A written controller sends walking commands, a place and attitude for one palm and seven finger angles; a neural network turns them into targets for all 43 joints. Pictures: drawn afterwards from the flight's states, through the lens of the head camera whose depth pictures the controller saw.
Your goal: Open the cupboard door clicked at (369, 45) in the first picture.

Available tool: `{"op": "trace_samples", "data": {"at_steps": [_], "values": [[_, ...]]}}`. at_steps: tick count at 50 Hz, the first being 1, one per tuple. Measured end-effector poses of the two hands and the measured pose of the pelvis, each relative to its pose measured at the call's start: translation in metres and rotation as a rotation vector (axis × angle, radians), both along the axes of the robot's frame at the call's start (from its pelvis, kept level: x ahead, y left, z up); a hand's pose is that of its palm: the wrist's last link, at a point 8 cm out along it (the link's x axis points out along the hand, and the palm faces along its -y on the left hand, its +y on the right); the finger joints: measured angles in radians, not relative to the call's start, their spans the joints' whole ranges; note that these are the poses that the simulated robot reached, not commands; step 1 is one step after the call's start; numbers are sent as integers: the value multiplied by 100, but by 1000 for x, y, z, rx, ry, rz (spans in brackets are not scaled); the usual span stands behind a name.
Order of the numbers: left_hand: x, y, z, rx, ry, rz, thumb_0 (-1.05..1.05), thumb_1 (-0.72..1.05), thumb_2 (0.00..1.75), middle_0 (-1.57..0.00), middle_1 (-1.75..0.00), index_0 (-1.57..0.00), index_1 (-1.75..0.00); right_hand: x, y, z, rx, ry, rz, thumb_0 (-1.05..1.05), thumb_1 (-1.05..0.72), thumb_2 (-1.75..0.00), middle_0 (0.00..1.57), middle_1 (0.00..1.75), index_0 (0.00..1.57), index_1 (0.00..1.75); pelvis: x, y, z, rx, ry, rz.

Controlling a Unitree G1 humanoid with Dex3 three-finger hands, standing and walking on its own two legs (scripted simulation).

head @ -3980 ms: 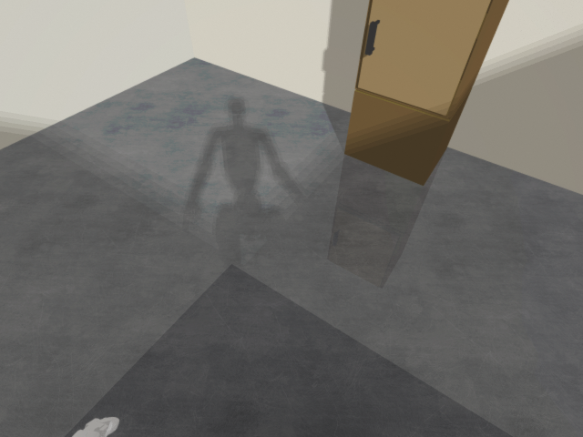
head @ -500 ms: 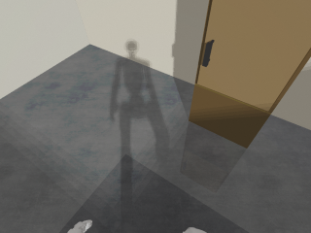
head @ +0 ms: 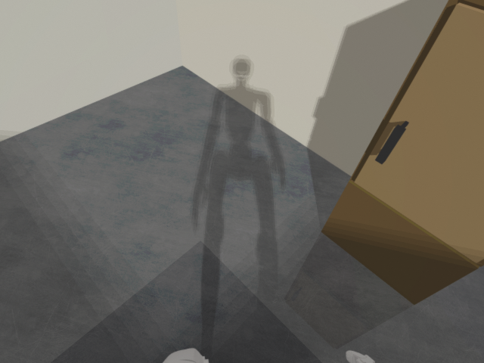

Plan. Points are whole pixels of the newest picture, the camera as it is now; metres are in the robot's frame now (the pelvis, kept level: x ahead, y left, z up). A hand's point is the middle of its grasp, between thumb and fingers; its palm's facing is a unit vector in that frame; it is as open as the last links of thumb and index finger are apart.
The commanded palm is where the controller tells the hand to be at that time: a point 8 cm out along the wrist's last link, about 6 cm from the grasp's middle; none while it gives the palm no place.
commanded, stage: turn to face it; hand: left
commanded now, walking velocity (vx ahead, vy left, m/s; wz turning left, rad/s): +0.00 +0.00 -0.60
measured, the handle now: (392, 142) +0.74 -0.35 -0.09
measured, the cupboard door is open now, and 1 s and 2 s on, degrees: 0 0 0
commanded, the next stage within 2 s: take the last steps up to it in 1.08 s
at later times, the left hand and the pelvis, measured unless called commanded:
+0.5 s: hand out of the picture +0.12 +0.13 -0.13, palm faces -0.18 -0.93 -0.31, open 7.4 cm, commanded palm none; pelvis +0.01 -0.06 +0.01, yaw -16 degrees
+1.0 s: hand (175, 326) +0.20 +0.15 -0.16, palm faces -0.44 -0.87 -0.21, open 7.4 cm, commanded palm none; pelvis +0.02 +0.00 +0.02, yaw -30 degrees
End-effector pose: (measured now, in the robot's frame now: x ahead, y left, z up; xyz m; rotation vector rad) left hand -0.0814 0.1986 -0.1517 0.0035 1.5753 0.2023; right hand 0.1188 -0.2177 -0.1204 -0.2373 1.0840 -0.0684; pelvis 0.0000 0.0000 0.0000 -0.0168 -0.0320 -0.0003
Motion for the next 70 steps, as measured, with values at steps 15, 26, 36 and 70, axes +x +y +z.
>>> {"op": "trace_samples", "data": {"at_steps": [15,26,36,70], "values": [[169,21,36,179,-325,-246,0,91,90,-20,-30,-20,-29,-49,-54,-27,80,34,-260,-1,-92,-90,20,30,20,30,6,-31,-3,47,-6,-171],[209,-26,56,160,-350,-410,0,91,90,-20,-30,-20,-29,-112,-109,-11,30,126,-412,0,-91,-90,20,30,19,30,7,-59,15,70,33,-287],[237,-39,41,76,-338,-511,0,91,90,-21,-30,-21,-30,-132,-107,5,-32,133,-505,0,-91,-90,20,30,19,30,11,-48,16,49,52,-393],[298,-92,39,-9,-399,-814,0,91,90,-20,-30,-20,-29,-253,-14,-13,102,291,-818,1,-91,-90,20,30,20,30,22,-37,13,20,24,-647]]}}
